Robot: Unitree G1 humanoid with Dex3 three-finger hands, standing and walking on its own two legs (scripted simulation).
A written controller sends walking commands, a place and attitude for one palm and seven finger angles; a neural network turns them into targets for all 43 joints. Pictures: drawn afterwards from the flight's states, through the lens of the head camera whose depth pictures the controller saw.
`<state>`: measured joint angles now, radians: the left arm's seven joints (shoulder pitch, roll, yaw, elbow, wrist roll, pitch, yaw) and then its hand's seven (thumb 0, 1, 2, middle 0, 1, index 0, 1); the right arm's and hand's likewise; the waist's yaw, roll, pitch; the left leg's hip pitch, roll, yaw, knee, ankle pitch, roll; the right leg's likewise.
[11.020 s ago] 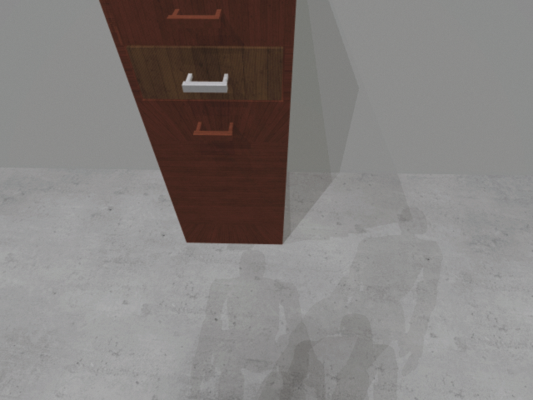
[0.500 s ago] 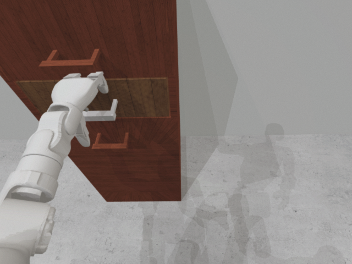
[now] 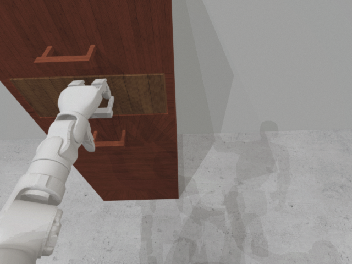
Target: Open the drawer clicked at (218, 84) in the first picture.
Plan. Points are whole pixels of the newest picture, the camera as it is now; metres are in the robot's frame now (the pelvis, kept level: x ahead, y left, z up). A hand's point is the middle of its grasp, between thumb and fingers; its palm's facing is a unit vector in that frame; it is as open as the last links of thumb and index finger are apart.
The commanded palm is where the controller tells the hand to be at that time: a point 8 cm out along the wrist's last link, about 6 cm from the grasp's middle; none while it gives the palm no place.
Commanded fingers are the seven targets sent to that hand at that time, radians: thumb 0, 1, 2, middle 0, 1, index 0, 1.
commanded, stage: lower the fingers behind the handle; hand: left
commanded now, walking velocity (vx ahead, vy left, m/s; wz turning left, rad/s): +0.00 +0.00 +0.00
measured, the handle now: (92, 107) +0.50 +0.23 +0.06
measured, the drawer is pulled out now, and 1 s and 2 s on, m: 0.00 0.00 0.00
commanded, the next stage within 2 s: close the thumb around the handle in 1.02 s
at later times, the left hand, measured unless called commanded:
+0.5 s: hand (90, 119) +0.45 +0.22 +0.07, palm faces -0.02 -0.03 -1.00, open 13.7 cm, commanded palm +0.43 +0.23 +0.10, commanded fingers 0.00 -0.50 0.30 -0.30 -1.20 -0.30 -1.20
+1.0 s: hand (94, 124) +0.46 +0.23 +0.04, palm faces -0.04 -0.04 -1.00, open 13.7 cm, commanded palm +0.44 +0.23 +0.09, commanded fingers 0.00 -0.50 0.30 -0.30 -1.20 -0.30 -1.20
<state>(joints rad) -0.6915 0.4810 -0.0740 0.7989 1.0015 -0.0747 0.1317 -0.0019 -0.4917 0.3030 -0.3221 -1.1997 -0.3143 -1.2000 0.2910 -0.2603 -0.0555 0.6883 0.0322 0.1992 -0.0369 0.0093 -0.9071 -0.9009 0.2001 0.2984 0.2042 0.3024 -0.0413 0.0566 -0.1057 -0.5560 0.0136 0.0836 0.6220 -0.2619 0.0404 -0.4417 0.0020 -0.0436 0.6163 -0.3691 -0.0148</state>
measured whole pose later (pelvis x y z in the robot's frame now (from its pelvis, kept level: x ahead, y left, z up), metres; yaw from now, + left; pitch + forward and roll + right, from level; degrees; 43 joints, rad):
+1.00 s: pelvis +0.00 +0.00 -0.01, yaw +0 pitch +15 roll -1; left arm -0.72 0.47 -0.06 0.92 1.04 -0.05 0.24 0.00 -0.49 0.30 -0.33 -1.20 -0.34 -1.23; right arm 0.33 -0.25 -0.07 0.71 0.02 0.19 -0.03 0.01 -0.91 -0.90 0.20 0.30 0.20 0.30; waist -0.07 0.06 -0.14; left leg -0.69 0.03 0.07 0.73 -0.31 0.04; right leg -0.56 0.01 -0.05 0.70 -0.41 -0.02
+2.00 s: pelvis +0.01 +0.00 -0.01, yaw +0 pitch +15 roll -1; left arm -0.68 0.49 -0.04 0.90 1.04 -0.08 0.21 -0.01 0.79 0.86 -0.42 -1.35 -0.39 -1.33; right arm 0.32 -0.26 -0.06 0.69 0.02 0.19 -0.05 0.01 -0.91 -0.90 0.20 0.30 0.20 0.30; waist -0.07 0.06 -0.13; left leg -0.68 0.03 0.07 0.72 -0.31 0.03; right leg -0.55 0.02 -0.05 0.69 -0.41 -0.02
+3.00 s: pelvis +0.02 -0.01 +0.00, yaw -1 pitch +11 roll +0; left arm -0.18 0.45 0.00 0.36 0.96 -0.01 0.19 0.00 0.78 0.82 -0.42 -1.35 -0.42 -1.34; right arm 0.24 -0.26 -0.06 0.64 0.02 0.18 -0.04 0.01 -0.91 -0.90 0.20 0.30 0.20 0.30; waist -0.02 0.07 -0.12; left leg -0.53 0.03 0.09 0.65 -0.31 0.02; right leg -0.42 0.02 -0.02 0.64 -0.41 -0.03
